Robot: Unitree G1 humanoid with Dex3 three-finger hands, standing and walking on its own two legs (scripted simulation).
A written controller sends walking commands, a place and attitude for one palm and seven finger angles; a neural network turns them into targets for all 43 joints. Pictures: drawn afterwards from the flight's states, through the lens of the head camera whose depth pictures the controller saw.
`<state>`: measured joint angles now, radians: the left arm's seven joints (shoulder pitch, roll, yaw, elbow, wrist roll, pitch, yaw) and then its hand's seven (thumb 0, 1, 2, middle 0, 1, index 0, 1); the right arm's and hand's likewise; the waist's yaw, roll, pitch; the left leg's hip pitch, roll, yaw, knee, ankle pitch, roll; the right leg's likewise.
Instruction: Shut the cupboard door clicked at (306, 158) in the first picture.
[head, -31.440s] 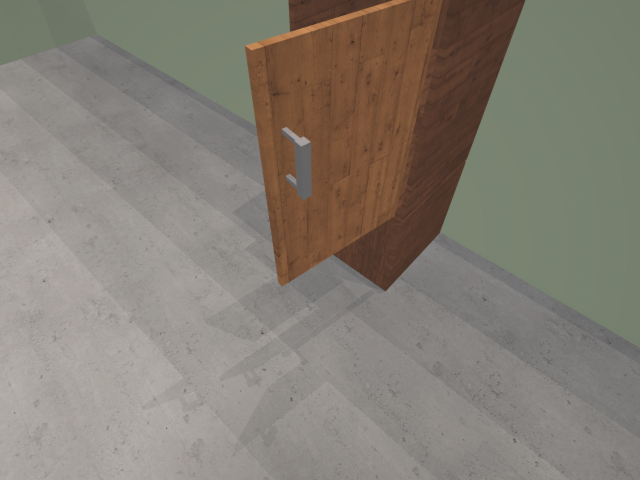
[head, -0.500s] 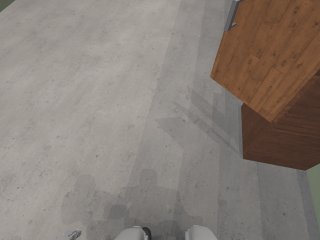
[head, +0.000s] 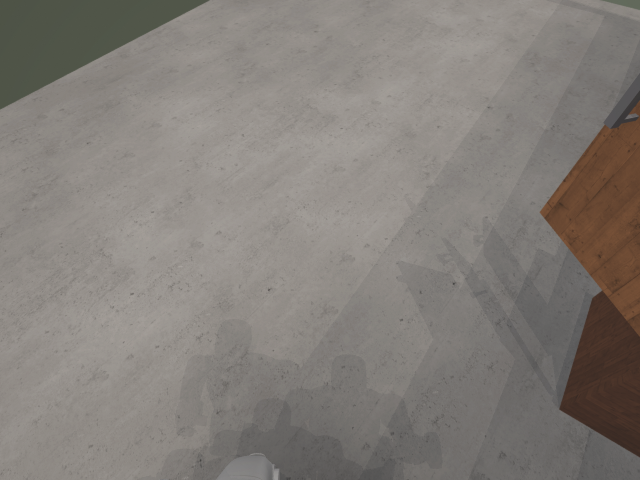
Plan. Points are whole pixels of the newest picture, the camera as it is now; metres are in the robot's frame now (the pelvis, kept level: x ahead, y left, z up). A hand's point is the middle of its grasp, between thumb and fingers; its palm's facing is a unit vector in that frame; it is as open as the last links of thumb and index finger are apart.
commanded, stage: walk to a spot facing it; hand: left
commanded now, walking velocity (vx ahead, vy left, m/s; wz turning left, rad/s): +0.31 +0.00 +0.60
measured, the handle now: out of the picture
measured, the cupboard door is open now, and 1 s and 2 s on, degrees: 51 51 51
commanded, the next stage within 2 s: turn to face it in 0.86 s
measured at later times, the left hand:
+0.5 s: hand (169, 404) +0.23 +0.24 -0.15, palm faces +0.15 -0.96 -0.23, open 7.4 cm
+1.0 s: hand (178, 431) +0.20 +0.23 -0.19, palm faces +0.53 -0.82 -0.19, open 7.3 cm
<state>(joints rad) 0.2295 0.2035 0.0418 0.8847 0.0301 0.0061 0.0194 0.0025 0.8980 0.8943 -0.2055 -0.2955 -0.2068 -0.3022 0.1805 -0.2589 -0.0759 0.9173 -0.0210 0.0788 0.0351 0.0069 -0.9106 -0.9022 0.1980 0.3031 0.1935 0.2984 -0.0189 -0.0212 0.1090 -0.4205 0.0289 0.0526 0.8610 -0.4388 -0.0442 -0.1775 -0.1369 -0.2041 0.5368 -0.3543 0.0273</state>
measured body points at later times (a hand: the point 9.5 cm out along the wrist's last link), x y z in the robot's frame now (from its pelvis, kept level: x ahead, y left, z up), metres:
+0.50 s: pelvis +0.14 +0.02 +0.00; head +0.17 +0.01 +0.45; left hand +0.22 +0.29 -0.13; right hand +0.14 -0.21 -0.16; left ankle +0.00 +0.12 -0.74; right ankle +0.28 -0.09 -0.72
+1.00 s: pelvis +0.30 +0.07 -0.01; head +0.33 +0.12 +0.43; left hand +0.17 +0.27 -0.17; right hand +0.53 -0.10 -0.14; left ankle +0.34 +0.19 -0.73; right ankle +0.29 -0.08 -0.73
